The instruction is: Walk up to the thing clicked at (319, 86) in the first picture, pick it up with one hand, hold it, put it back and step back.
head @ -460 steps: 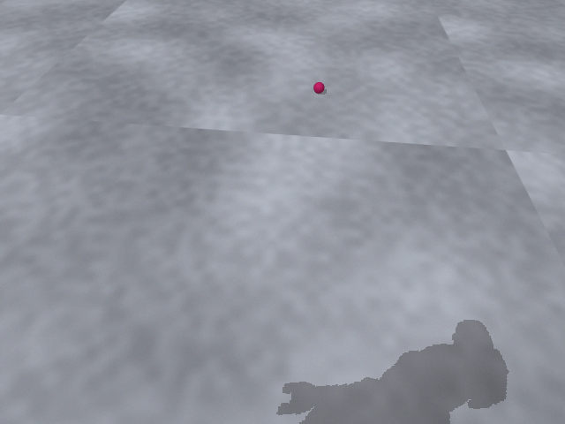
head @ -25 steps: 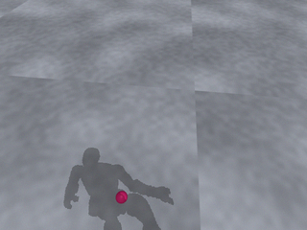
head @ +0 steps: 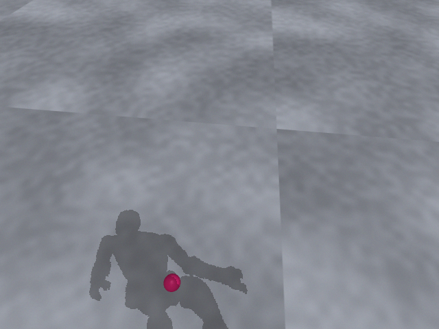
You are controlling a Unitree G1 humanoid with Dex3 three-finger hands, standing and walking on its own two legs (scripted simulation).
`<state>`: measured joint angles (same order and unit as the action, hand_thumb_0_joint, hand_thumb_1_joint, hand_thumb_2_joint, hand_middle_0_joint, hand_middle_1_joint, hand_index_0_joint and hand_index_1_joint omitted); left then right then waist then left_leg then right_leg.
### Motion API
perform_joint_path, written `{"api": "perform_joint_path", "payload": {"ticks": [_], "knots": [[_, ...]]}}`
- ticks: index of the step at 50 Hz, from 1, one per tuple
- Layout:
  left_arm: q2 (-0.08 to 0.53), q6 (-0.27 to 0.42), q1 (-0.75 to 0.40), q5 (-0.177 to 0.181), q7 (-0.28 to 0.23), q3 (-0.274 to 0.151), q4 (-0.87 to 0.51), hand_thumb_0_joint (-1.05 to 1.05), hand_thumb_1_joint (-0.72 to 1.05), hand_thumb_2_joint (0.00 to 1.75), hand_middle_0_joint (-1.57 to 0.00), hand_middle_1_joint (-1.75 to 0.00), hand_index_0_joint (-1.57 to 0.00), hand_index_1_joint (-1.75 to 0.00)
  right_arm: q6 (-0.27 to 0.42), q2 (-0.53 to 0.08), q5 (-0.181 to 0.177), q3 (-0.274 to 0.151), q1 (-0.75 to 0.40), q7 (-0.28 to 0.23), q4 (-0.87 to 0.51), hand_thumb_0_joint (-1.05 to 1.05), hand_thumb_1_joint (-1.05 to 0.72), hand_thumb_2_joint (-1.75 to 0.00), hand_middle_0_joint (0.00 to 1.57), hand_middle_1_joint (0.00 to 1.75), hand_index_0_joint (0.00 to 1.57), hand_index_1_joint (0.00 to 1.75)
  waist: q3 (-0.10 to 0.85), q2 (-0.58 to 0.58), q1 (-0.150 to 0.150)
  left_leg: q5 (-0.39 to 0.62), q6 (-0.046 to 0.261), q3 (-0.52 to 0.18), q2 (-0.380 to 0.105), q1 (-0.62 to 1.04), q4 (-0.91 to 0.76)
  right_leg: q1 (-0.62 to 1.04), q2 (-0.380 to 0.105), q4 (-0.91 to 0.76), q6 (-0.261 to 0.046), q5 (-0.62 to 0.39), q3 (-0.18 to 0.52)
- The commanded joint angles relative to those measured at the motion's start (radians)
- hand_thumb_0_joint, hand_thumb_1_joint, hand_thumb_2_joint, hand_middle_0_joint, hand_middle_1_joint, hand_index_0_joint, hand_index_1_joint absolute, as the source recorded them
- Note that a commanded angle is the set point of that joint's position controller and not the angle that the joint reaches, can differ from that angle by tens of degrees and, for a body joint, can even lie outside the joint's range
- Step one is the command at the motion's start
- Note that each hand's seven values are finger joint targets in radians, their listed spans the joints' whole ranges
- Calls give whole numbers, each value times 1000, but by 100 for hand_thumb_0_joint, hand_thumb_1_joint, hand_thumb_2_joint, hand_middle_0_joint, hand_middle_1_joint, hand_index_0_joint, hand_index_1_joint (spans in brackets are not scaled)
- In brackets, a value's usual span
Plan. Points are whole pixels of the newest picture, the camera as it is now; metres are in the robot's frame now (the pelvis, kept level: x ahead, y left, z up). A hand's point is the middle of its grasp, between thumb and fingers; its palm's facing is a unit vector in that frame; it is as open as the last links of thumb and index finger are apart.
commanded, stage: stand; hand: left
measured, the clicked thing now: (172, 282) +0.42 +0.21 -0.75
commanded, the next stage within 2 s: walk up in 0.84 s
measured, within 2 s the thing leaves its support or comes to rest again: neither
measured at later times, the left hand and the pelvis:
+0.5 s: hand out of the picture +0.07 +0.26 -0.16, palm faces -0.02 -0.94 -0.34, open 7.4 cm; pelvis +0.00 +0.00 +0.00, yaw +0 degrees
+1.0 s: hand out of the picture +0.07 +0.27 -0.16, palm faces +0.01 -0.94 -0.35, open 7.4 cm; pelvis +0.00 +0.00 -0.01, yaw +0 degrees
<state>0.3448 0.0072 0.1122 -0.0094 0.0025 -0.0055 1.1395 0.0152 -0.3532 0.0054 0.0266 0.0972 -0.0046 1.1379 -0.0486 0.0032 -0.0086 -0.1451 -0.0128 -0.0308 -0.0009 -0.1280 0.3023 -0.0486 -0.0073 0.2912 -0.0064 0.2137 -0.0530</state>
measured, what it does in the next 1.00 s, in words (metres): stands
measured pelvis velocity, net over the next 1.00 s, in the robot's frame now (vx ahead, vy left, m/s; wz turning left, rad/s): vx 0.00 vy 0.00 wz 0.00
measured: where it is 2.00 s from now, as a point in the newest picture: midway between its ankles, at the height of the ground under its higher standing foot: outside the picture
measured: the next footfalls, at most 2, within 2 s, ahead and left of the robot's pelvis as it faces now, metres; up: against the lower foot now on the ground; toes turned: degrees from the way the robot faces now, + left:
right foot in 1.46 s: +0.01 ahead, -0.19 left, +0.00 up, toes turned +2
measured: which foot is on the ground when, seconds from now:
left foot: down 0.00-1.00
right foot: down 0.00-1.00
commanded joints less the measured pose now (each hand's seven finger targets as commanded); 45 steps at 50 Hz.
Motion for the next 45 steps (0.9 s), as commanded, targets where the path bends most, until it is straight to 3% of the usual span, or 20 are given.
{"api": "perform_joint_path", "payload": {"ticks": [1,18,22,32,34,41,42,45], "knots": [[216,21,-35,1,-11,-43,-54,0,90,90,-20,-30,-20,-30,19,-209,1,-45,-47,-10,-56,0,-90,-90,20,30,20,30,79,-10,4,217,30,-96,-126,37,-9,-10,-141,-47,-12,-174,104],[215,19,-30,-2,-11,-44,-60,0,90,90,-20,-30,-20,-30,20,-208,2,-44,-37,-12,-62,0,-90,-90,20,30,20,30,83,0,4,210,31,-92,-129,33,-13,0,-139,-44,-13,-171,105],[219,19,-28,0,-11,-43,-58,0,90,90,-20,-30,-20,-30,17,-208,1,-46,-37,-10,-59,0,-90,-90,20,30,20,30,58,-12,5,161,32,-100,-127,29,-25,-20,-136,-54,-13,-114,105],[219,23,-16,-2,-13,-41,-62,0,90,90,-20,-30,-20,-30,20,-208,2,-46,-36,-9,-64,0,-90,-90,20,30,20,30,74,-6,5,211,35,-94,-128,45,-9,-16,-138,-45,-10,-181,105],[220,23,-20,-1,-12,-41,-63,0,90,90,-20,-30,-20,-30,18,-209,1,-44,-29,-9,-60,0,-90,-90,20,30,20,30,65,-3,9,176,34,-95,-129,37,-17,-21,-137,-55,-10,-148,110],[217,23,-8,-2,-13,-37,-63,0,90,90,-20,-30,-20,-30,17,-213,1,-48,-32,-11,-62,0,-90,-90,20,30,20,30,77,-9,4,197,37,-91,-129,42,-10,-20,-136,-50,-7,-167,105],[267,-3,-25,-20,0,-92,-90,0,90,90,-20,-30,-20,-30,28,-258,2,-78,31,-26,-63,0,-90,-90,20,30,20,30,53,-87,20,209,58,-105,-132,3,8,-22,-91,16,-21,-129,73],[225,-31,-1,-17,10,-98,-119,0,90,90,-20,-30,-20,-30,36,-280,9,-94,51,-41,-79,0,-90,-90,20,30,20,30,68,29,11,147,110,-197,-200,5,-16,-83,-69,96,-25,10,70]]}}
